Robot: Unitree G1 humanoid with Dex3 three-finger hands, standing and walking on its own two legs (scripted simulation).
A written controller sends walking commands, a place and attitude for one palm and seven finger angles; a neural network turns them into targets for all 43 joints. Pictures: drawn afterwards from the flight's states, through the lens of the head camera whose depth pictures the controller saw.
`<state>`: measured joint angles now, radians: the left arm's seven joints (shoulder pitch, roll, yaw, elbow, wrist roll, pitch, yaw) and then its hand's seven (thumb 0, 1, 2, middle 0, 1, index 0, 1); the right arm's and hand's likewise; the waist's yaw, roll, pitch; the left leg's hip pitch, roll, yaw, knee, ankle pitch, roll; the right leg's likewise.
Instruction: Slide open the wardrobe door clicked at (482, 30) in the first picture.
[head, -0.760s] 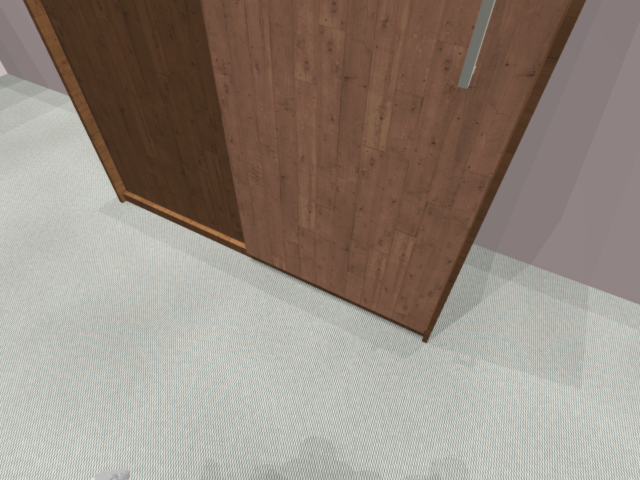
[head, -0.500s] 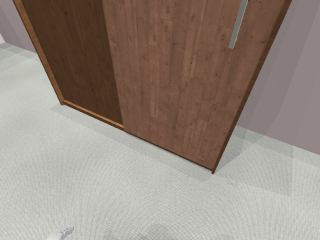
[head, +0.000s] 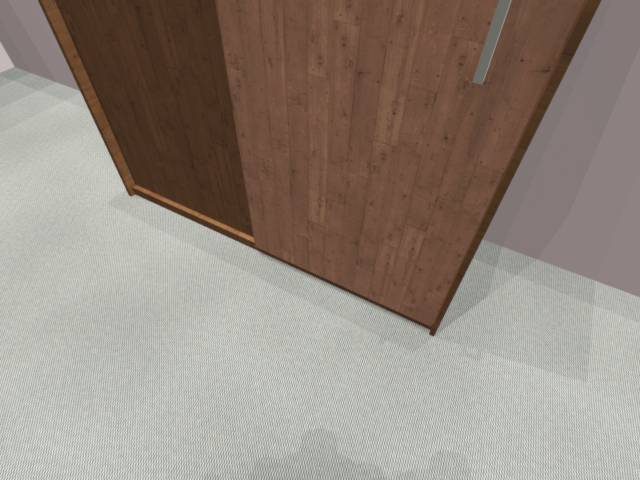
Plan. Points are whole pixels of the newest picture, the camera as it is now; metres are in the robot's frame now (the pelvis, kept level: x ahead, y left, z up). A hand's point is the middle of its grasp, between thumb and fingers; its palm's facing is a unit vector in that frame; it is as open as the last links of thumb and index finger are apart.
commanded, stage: stand and wait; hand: right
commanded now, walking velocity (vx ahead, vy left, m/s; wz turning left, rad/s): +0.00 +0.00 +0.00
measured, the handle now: (502, 13) +0.76 -0.25 +0.26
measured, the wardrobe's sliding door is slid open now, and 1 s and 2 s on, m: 0.00 0.00 0.00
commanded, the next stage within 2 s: look at it before walking up in 0.06 s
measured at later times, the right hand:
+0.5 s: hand out of the picture +0.09 -0.25 -0.15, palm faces -0.03 +0.94 -0.33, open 7.4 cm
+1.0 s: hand out of the picture +0.07 -0.24 -0.16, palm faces +0.05 +0.95 -0.31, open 7.4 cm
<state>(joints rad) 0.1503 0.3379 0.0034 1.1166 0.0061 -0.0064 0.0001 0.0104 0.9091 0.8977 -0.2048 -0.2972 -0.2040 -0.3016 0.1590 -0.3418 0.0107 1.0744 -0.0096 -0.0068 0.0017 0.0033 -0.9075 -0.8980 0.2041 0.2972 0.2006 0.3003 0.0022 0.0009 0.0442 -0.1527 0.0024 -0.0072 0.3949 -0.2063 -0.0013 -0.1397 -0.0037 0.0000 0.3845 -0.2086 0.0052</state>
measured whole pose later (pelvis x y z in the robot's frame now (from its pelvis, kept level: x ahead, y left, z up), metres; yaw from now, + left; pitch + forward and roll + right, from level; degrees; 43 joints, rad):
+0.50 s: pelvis +0.01 +0.00 +0.00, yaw +0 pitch -2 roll +0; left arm 0.11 0.34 0.00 1.10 0.00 -0.02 0.00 0.01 0.91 0.90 -0.21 -0.30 -0.20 -0.30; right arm 0.13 -0.34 0.01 1.06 -0.01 -0.01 0.00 0.00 -0.91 -0.90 0.20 0.30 0.20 0.30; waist 0.00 0.00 0.03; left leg -0.13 0.00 -0.01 0.37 -0.20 0.00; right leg -0.11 0.00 0.00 0.36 -0.21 0.00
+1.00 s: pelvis +0.00 +0.00 -0.01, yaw -4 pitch -1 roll +0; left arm 0.15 0.30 0.01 1.06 0.01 0.03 0.00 0.01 0.91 0.90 -0.20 -0.30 -0.20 -0.30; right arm 0.15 -0.30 0.00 1.01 -0.01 0.02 -0.02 0.00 -0.91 -0.90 0.20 0.30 0.20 0.30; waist 0.01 -0.01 0.05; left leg -0.19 0.03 0.06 0.47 -0.26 -0.01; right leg -0.23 0.02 0.05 0.51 -0.25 0.00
